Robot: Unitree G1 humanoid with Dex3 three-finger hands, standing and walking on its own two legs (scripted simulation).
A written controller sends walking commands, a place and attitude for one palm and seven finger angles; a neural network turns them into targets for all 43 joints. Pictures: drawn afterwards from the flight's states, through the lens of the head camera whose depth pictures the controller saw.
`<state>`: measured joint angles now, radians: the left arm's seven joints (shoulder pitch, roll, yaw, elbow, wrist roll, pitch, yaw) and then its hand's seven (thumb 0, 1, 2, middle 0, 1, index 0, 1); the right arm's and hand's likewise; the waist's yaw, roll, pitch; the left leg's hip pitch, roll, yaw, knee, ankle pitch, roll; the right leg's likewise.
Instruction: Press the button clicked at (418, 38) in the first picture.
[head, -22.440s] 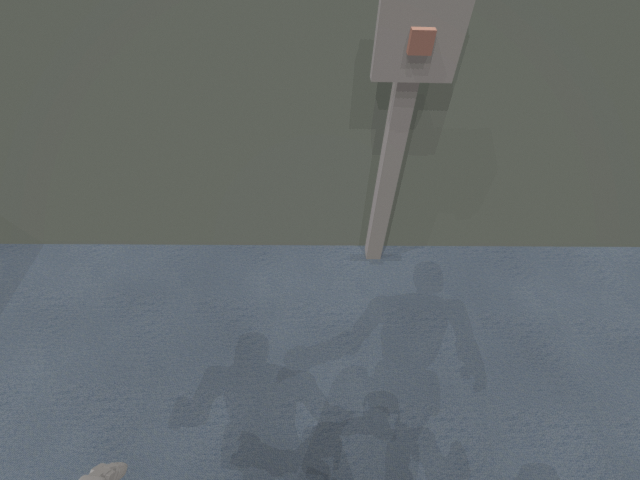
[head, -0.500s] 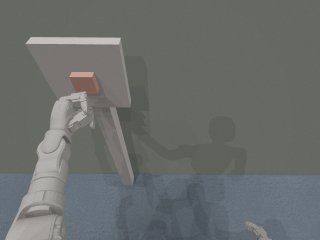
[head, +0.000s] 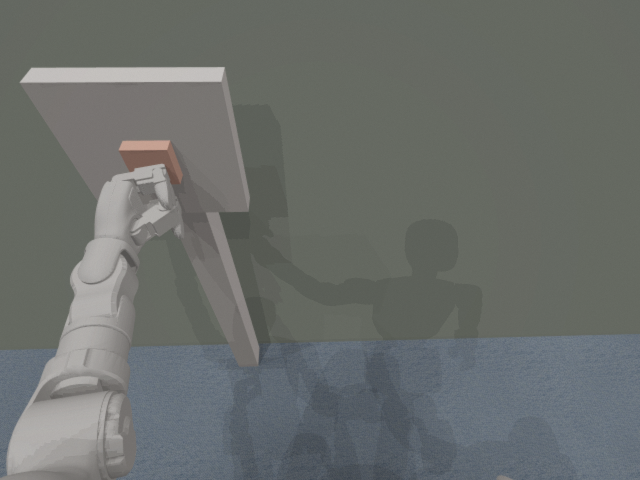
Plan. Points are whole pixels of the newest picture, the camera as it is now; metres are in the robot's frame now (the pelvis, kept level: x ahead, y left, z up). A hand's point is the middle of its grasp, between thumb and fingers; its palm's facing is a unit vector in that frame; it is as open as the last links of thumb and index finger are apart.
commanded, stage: press the button with the knuckle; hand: left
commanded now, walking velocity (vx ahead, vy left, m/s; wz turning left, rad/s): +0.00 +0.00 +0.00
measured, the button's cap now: (153, 160) +0.48 +0.22 +0.13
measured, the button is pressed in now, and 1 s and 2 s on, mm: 2 1 0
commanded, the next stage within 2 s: hold the button down briefly in 0.30 s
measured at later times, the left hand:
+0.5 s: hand (172, 204) +0.44 +0.19 +0.10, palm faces +0.01 -1.00 -0.03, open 2.9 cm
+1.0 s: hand (172, 211) +0.42 +0.19 +0.10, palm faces +0.03 -1.00 -0.02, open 2.9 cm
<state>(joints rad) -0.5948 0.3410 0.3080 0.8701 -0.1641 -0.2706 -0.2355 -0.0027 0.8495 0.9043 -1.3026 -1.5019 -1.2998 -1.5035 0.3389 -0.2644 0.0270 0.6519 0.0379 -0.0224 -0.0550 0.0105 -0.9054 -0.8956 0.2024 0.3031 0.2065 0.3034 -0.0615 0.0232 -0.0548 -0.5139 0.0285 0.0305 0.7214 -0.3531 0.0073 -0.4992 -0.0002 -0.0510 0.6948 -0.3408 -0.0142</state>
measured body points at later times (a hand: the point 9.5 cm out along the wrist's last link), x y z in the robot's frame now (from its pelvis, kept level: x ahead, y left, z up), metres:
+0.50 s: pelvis -0.03 +0.00 -0.01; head +0.04 +0.00 +0.43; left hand +0.43 +0.25 +0.10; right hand +0.03 -0.27 -0.13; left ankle +0.00 +0.11 -0.72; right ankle +0.00 -0.11 -0.72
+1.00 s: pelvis -0.03 +0.00 -0.01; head +0.03 +0.00 +0.43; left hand +0.42 +0.25 +0.10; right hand +0.01 -0.26 -0.13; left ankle +0.00 +0.11 -0.72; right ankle +0.00 -0.11 -0.72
